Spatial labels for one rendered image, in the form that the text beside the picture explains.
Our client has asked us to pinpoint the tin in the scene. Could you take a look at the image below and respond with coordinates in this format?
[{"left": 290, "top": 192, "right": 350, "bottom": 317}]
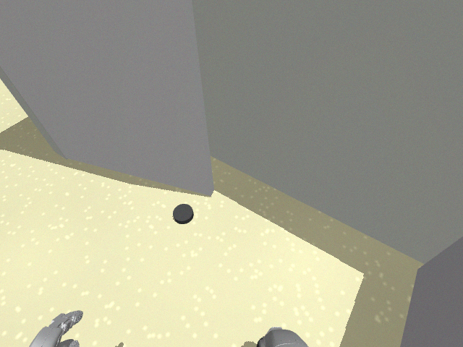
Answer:
[{"left": 173, "top": 204, "right": 194, "bottom": 224}]

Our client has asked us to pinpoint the left robot hand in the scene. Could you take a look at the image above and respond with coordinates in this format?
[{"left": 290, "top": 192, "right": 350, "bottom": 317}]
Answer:
[{"left": 29, "top": 310, "right": 83, "bottom": 347}]

